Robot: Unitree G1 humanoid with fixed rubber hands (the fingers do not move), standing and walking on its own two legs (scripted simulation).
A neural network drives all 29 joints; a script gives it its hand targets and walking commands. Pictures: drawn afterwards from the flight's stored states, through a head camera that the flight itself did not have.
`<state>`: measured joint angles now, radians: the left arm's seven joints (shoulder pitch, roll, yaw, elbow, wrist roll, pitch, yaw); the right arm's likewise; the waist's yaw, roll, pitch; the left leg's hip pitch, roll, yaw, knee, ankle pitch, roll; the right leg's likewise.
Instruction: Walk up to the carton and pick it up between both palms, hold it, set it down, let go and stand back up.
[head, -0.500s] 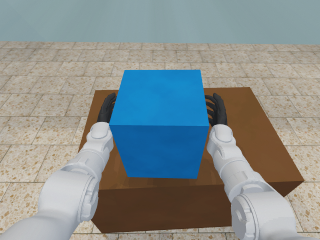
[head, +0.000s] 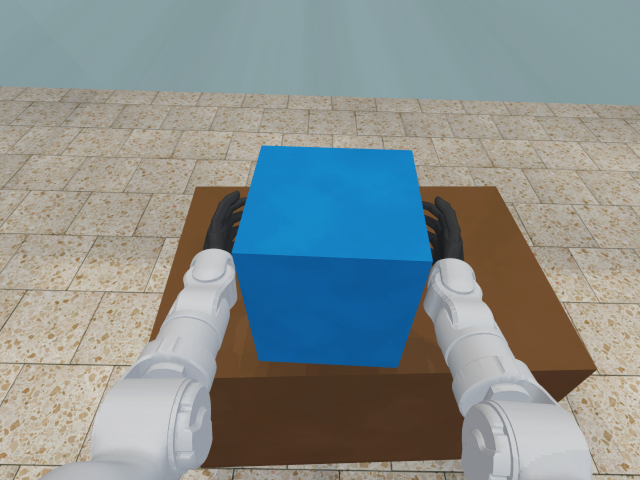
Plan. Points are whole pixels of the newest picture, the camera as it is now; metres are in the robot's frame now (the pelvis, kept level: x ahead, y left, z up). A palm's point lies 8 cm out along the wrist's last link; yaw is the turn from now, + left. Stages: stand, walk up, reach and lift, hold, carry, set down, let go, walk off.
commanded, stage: reach and lift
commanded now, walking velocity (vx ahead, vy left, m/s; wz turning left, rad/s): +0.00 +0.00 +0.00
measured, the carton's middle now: (331, 260) +0.42 +0.02 +0.05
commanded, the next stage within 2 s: hold in 1.66 s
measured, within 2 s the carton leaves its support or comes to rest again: neither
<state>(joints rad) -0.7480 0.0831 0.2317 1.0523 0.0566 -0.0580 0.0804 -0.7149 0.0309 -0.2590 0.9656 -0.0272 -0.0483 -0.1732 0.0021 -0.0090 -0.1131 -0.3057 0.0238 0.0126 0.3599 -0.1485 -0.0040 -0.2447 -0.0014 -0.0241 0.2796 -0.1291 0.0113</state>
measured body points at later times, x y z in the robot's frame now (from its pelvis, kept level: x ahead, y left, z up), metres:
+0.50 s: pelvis +0.01 -0.01 +0.00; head -0.01 +0.01 +0.45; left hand +0.38 +0.16 +0.12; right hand +0.39 -0.14 +0.12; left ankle +0.02 +0.12 -0.75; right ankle +0.00 -0.13 -0.75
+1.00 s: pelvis -0.02 -0.01 +0.00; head -0.05 +0.01 +0.45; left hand +0.37 +0.15 +0.15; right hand +0.37 -0.15 +0.15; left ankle +0.02 +0.11 -0.75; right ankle +0.00 -0.13 -0.75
